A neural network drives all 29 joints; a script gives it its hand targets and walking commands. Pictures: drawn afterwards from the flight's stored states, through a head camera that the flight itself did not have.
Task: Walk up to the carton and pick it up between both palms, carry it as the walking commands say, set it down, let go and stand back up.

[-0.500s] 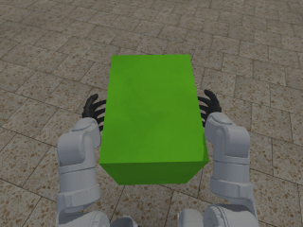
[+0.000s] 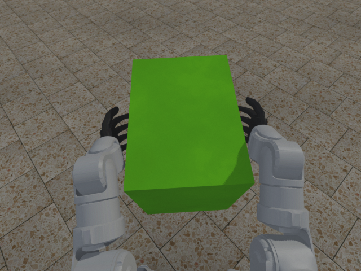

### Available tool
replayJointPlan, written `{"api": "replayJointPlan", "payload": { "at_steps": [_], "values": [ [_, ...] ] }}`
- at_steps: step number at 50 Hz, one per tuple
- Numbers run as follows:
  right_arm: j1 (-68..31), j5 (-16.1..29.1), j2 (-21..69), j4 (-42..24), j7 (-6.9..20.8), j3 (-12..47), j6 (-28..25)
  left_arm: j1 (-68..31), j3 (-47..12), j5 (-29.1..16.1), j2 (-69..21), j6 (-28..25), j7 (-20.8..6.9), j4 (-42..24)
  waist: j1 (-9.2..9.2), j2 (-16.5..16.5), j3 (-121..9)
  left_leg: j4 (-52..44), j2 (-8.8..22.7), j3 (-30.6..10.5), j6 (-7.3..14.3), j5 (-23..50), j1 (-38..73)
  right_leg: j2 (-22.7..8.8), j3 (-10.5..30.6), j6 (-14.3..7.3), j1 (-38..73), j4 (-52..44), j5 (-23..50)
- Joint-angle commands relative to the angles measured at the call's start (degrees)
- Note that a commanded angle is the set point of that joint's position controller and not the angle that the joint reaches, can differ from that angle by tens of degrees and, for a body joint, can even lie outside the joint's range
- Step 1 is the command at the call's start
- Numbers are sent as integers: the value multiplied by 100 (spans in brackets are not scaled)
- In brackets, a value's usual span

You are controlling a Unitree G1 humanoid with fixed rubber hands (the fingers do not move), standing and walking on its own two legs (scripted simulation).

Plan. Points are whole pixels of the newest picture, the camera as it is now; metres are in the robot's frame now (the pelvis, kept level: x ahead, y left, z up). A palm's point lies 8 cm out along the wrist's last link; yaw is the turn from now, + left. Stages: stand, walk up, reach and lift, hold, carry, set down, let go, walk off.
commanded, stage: carry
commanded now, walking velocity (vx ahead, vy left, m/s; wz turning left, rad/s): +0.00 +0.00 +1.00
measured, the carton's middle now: (183, 141) +0.38 -0.03 +0.05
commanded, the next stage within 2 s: hold in 1.94 s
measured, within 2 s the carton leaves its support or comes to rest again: neither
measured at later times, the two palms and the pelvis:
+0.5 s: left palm (21, 221) +0.21 +0.25 +0.11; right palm (181, 149) +0.33 -0.02 +0.10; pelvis -0.04 +0.00 +0.01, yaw +22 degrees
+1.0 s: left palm out of the picture +0.15 +0.28 +0.13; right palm (166, 168) +0.27 +0.01 +0.13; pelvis -0.08 +0.01 +0.01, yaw +24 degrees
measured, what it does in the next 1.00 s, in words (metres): steps on the spot, turning left: left foot, then right foot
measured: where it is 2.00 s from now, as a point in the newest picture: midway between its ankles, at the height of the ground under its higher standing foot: outside the picture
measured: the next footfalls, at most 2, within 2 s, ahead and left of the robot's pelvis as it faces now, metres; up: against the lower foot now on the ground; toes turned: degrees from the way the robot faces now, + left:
left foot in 0.02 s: +0.08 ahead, +0.12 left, +0.00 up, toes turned +6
right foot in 0.34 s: +0.05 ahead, -0.09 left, +0.00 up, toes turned +24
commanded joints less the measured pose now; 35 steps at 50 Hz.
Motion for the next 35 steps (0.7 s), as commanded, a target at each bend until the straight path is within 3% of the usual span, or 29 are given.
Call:
{"api": "replayJointPlan", "payload": {
  "at_steps": [1, 2, 3, 4, 5, 6, 8, 11, 14, 16, 17, 18, 19, 20, 21, 22, 24, 27, 28, 29, 30, 31, 32, 35],
  "values": [
    [-2922, 1209, 4706, 87, 349, 3607, 0, -3284, -3151, -984, -3371, 25, -151, 85, 91, -698, -2381, -1626, 182, -664, 216, 1406, 1658, -501, 146, -3, 516, 854, 2799],
    [-2776, 1052, 4554, 197, 324, 3410, 22, -3090, -3199, -1003, -3479, 82, -180, 250, 85, 769, -2486, -1506, 1333, -2430, 757, 3959, 2613, 111, 47, 323, -1000, 1765, 28],
    [-2543, 1001, 4567, 105, 319, 3247, 30, -3125, -3374, -1138, -3677, 101, -214, 82, 121, 1943, -2683, -1131, 2047, -3813, 1449, 6754, 3307, 781, 395, 416, -2053, 2454, -2387],
    [-2723, 1058, 4759, -66, 343, 3323, 17, -3245, -3478, -1241, -3950, 48, -233, 112, 153, 1360, -2912, -827, 1772, -3336, 1483, 7246, 3559, 701, 909, 357, -2046, 2740, -2143],
    [-2585, 1010, 4908, -142, 390, 3351, -16, -3249, -3603, -1365, -4186, 5, -304, -47, 147, 1045, -2904, -780, 1603, -2928, 1371, 6545, 3414, 679, 1081, 328, -2076, 2671, -1820],
    [-2720, 1062, 5028, -420, 427, 3415, -93, -3481, -3743, -1531, -4396, -46, -375, -309, 173, 945, -2813, -772, 1348, -2656, 1261, 5802, 3148, 682, 1185, 294, -2062, 2582, -1423],
    [-3137, 1078, 5021, -794, 437, 3411, -247, -3944, -3976, -1751, -4670, -155, -431, -545, 207, 1131, -2897, -843, 1000, -2278, 1174, 4870, 2676, 781, 1103, 259, -1691, 2217, -907],
    [-2834, 1007, 4840, -985, 416, 3448, -290, -3627, -4111, -1765, -4629, -199, -410, -708, 210, 1137, -3113, -1184, 933, -2613, 1096, 3936, 2447, 1043, 1116, 131, -1161, 1557, -715],
    [-2293, 884, 4752, -1144, 396, 3552, -230, -3090, -4093, -1719, -4442, -152, -434, -887, 217, 991, -3245, -1299, 930, -2767, 1028, 3606, 2234, 1230, 1128, 7, -501, 631, -607],
    [-2203, 791, 4660, -1185, 355, 3616, -190, -2972, -4080, -1740, -4300, -101, -476, -929, 308, 832, -3152, -1240, 756, -2542, 880, 3323, 1685, 1290, 1002, -114, 382, -544, -156],
    [-2153, 750, 4592, -1167, 328, 3642, -167, -2847, -4051, -1735, -4224, -66, -503, -886, 409, 613, -3049, -1072, 547, -2215, 655, 2775, 1019, 1047, 1104, -245, 1213, -1455, 317],
    [-2285, 757, 4572, -1180, 322, 3714, -137, -2923, -3978, -1712, -4090, -77, -508, -880, 457, -796, -2860, -298, -39, -1517, 263, 1261, 22, -56, 2475, -671, 1851, -2165, 479],
    [-2591, 827, 4647, -1344, 339, 3767, -145, -3124, -3915, -1623, -4036, -116, -516, -932, 403, -2176, -2689, 1085, -406, -874, 65, -645, -820, -1151, 3497, -1310, 1820, -1912, 2485],
    [-2612, 863, 4817, -1269, 320, 3795, -172, -3118, -3931, -1602, -4012, -75, -551, -984, 392, -1344, -2560, 1736, 8, -800, 78, -730, -1159, -1147, 3095, -1406, 1961, -1658, 3586],
    [-2814, 946, 4801, -1228, 315, 3869, -175, -3178, -3884, -1556, -3924, -79, -555, -917, 401, -832, -2488, 1661, 76, -744, 102, -588, -1094, -890, 2604, -1295, 2031, -1423, 4214],
    [-2817, 989, 4792, -1203, 330, 3906, -171, -3066, -3827, -1479, -3871, -87, -542, -856, 418, -796, -2452, 1405, 100, -626, 135, -341, -933, -591, 2139, -1124, 2043, -1334, 4503],
    [-2510, 1029, 4875, -1067, 375, 3898, -121, -2850, -3755, -1387, -3861, -71, -488, -912, 410, -1129, -2431, 622, 4, -364, 194, -101, -364, -162, 1454, -903, 1951, -1095, 4672],
    [-2232, 1004, 4757, -709, 362, 3792, 6, -2581, -3628, -1247, -3659, 59, -412, -686, 381, -1180, -2493, -943, -169, -14, 228, 460, 401, -42, 1210, -815, 1915, -891, 4267],
    [-2223, 993, 4743, -581, 367, 3769, 42, -2505, -3577, -1207, -3589, 104, -395, -535, 328, -1008, -2518, -1871, -67, -67, 259, 1360, 905, 39, 1073, -614, 1753, -757, 3936],
    [-2265, 996, 4731, -449, 381, 3719, 66, -2556, -3551, -1172, -3553, 127, -385, -394, 310, -816, -2649, -2066, 268, -422, 293, 1949, 1654, 117, 1064, -389, 1290, -646, 3225],
    [-2185, 946, 4649, -330, 397, 3624, 98, -2432, -3545, -1145, -3574, 166, -377, -252, 323, -224, -2799, -1654, 952, -1125, 464, 4085, 2517, 265, 1025, -135, 514, -375, 1712],
    [-2295, 860, 4576, -224, 363, 3407, 89, -2834, -3688, -1194, -3653, 232, -372, -321, 286, 1012, -2841, -1179, 1599, -1867, 917, 6058, 2904, 666, 721, 33, -167, -177, -48],
    [-2289, 894, 4639, -249, 385, 3415, 112, -2762, -3700, -1199, -3806, 255, -374, -195, 279, 1190, -2778, -1257, 1633, -1850, 1075, 6288, 2909, 827, 712, 51, -220, -203, -592],
    [-2698, 913, 4887, -415, 452, 3425, 53, -3207, -3806, -1399, -4171, 211, -473, -283, 343, 757, -2495, -1392, 1161, -1187, 823, 4490, 1998, 868, 730, -100, 419, -730, 572]
  ]
}}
